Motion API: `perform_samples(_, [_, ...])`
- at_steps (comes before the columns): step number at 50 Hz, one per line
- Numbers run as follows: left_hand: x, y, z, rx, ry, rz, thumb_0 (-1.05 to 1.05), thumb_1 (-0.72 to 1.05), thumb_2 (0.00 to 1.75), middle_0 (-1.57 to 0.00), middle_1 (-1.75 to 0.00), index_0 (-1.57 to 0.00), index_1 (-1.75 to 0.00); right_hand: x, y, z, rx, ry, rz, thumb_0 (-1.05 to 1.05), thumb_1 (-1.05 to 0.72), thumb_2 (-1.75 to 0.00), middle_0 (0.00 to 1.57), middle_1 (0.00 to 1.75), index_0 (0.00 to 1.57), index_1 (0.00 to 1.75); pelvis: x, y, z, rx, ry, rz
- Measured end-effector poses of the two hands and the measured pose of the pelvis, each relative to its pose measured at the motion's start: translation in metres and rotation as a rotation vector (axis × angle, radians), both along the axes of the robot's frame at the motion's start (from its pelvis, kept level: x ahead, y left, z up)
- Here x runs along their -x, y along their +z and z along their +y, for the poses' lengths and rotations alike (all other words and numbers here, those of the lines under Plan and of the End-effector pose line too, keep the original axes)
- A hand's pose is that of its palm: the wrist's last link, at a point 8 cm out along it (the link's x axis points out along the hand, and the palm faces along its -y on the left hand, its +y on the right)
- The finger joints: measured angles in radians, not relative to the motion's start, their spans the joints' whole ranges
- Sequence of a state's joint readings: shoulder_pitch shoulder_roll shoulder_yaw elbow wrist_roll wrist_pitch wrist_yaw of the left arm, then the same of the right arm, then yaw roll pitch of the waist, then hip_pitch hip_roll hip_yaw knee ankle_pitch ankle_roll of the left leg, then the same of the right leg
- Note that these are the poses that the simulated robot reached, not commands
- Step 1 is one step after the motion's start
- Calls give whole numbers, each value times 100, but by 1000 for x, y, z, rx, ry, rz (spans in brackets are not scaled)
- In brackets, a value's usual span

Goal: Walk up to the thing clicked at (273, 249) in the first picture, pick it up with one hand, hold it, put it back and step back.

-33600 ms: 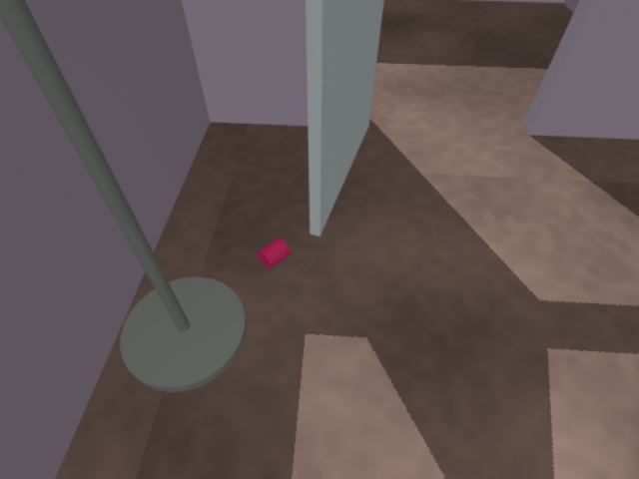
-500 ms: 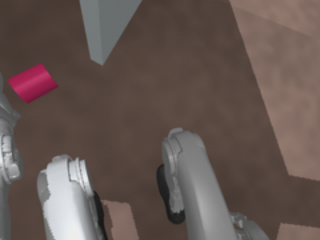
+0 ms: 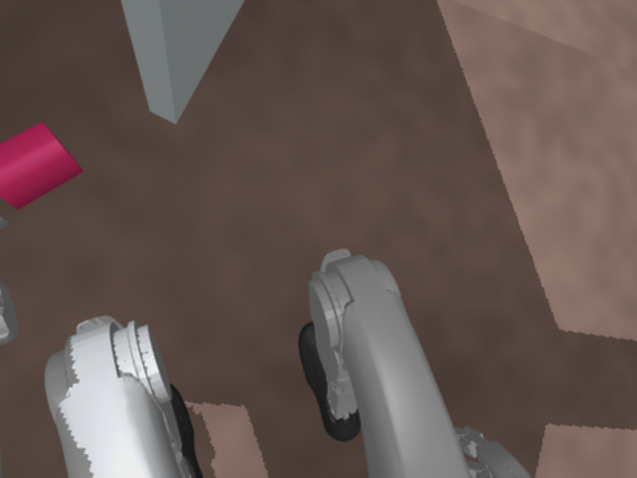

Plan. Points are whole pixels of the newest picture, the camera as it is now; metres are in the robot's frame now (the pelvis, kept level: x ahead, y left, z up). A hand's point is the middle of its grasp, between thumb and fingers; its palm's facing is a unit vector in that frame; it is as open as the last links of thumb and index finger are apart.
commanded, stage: rise first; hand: left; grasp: from above
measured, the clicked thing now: (30, 165) +0.56 +0.27 -0.28
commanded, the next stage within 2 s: approach in 1.12 s
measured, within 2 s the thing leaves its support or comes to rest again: neither
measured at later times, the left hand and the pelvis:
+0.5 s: hand out of the picture +0.51 +0.31 -0.17, palm faces -0.36 -0.22 -0.91, open 13.5 cm; pelvis +0.00 +0.00 +0.00, yaw -1 degrees
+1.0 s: hand out of the picture +0.50 +0.31 -0.17, palm faces -0.36 -0.21 -0.91, open 13.2 cm; pelvis +0.00 +0.00 +0.00, yaw -1 degrees
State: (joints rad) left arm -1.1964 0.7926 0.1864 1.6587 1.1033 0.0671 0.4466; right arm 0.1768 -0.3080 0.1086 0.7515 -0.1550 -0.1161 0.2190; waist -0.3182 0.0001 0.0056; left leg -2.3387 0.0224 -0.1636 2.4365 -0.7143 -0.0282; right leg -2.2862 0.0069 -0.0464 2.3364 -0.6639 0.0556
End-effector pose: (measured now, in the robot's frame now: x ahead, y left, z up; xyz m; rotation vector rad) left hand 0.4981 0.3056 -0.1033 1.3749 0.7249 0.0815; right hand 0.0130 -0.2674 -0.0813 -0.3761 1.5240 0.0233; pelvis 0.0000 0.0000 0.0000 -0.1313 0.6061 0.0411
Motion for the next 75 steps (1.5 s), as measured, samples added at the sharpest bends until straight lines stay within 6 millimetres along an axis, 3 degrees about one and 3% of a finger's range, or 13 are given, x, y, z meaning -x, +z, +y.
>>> perform_samples(14, [-8,-5,5,2,2,-5,0,-48,93,-16,-105,-17,-103,9,6,5,13,-4,21,0,-91,-90,20,30,20,30,0,-3,2,15,-5,-1])
perform_samples(41, [-15,-9,11,-7,-21,11,0,-42,88,-21,-98,-22,-97,4,11,9,20,7,33,0,-91,-90,20,30,20,30,-1,-2,5,26,-3,2])
perform_samples(67, [-10,-1,0,-9,-28,-3,0,-40,86,-23,-94,-24,-93,7,5,7,10,8,12,0,-91,-89,20,30,20,30,2,-4,2,13,-5,-7])
perform_samples(75, [-39,5,-26,13,-53,-47,0,-45,90,-16,-101,-18,-98,14,12,7,32,1,24,0,-90,-89,20,30,20,30,2,-3,2,13,-7,1])
